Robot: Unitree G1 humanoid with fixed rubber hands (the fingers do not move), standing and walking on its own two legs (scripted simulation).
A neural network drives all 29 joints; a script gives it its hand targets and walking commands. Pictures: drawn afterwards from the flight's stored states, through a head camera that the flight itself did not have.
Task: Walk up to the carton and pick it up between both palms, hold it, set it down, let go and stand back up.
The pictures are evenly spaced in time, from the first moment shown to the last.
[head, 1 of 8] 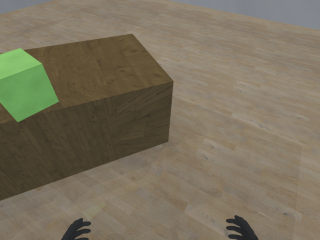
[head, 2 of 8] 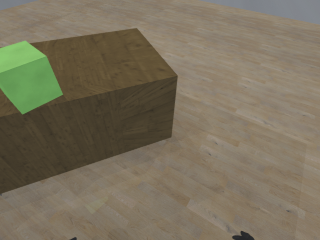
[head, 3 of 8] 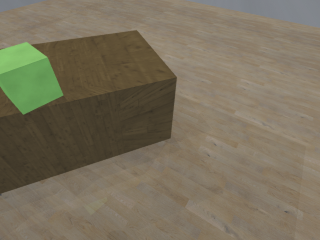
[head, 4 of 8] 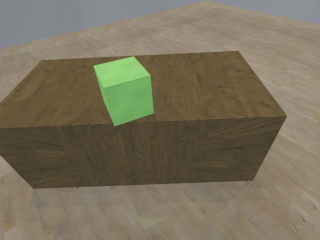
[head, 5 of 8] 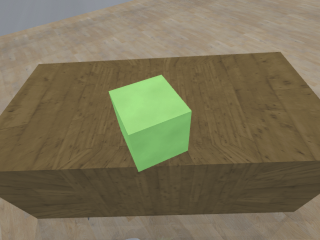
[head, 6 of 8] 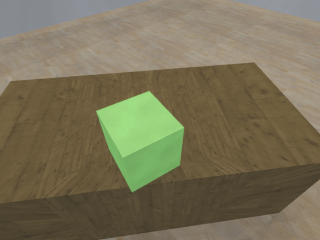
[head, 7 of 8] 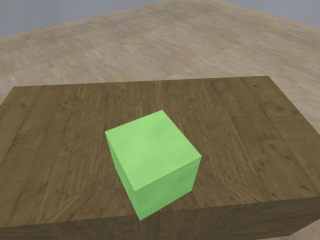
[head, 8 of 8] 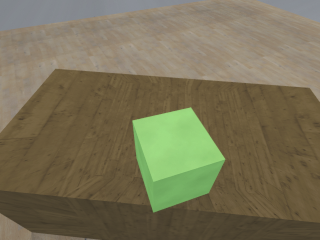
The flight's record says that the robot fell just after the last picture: no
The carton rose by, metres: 0.00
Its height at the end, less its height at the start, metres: +0.00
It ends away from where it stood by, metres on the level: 0.00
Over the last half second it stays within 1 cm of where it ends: yes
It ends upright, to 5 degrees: yes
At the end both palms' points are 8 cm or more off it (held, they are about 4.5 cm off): yes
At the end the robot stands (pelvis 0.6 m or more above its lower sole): yes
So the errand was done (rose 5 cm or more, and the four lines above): no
